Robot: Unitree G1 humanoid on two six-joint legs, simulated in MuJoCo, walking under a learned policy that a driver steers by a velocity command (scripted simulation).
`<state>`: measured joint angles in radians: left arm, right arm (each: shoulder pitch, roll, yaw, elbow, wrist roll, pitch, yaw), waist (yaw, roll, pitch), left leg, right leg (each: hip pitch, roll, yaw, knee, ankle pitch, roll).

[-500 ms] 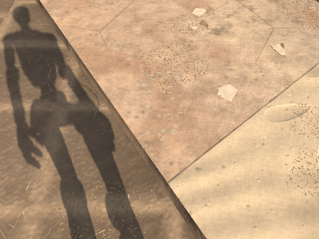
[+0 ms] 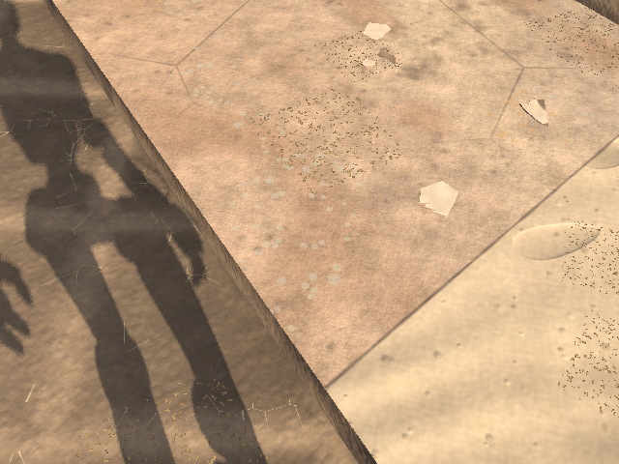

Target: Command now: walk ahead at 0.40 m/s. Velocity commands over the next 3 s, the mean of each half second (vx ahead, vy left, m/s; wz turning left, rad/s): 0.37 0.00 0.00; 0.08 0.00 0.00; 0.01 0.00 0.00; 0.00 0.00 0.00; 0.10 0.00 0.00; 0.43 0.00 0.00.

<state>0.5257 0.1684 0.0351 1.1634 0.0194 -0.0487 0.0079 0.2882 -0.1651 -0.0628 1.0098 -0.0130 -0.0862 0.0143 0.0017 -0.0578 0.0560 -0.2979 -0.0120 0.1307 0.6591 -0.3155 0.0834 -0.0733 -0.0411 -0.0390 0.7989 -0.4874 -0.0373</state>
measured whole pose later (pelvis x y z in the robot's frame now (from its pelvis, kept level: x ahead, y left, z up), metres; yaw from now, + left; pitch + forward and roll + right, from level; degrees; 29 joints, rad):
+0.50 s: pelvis +0.22 +0.01 +0.00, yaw +2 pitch -2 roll +0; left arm 0.14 0.14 0.05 1.00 0.02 -0.08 0.00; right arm 0.47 -0.13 -0.01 1.11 0.01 -0.08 -0.03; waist -0.02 0.01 0.10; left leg -0.10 -0.05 0.04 0.95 -0.45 0.07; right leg -0.38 0.05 -0.14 0.56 -0.14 -0.13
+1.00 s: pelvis +0.29 +0.03 +0.02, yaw +2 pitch -2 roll +0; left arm 0.32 0.13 0.01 1.07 0.01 -0.03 0.03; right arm 0.34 -0.10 0.01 1.13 -0.01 -0.02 -0.03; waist 0.01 -0.01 0.03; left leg -0.14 0.02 0.03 0.42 -0.25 0.00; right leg -0.18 0.03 -0.10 0.39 -0.17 -0.06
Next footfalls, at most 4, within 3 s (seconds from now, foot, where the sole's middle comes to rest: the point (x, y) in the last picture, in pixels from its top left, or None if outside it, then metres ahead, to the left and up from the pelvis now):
0.46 right None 0.36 -0.05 -0.76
0.84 left None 0.31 0.15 -0.76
2.62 right None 0.45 -0.04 -0.76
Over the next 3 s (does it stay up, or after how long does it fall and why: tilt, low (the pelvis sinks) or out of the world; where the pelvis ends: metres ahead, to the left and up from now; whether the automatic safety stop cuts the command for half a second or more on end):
stays up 0.56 0.06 0.02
